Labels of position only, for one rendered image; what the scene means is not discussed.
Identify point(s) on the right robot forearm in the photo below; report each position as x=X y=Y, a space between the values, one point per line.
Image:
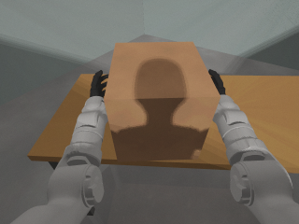
x=240 y=140

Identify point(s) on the left robot forearm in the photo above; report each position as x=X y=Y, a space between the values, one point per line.
x=87 y=137

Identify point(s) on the left robot upper arm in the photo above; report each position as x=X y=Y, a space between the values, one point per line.
x=72 y=192

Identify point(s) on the right robot upper arm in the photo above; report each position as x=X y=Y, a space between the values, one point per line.
x=265 y=189

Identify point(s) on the robot right hand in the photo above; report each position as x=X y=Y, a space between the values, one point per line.
x=217 y=81

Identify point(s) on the robot left hand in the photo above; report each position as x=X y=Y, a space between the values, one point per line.
x=96 y=86

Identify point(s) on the table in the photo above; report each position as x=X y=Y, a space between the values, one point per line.
x=271 y=104

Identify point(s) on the carton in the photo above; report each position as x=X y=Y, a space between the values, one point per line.
x=160 y=101

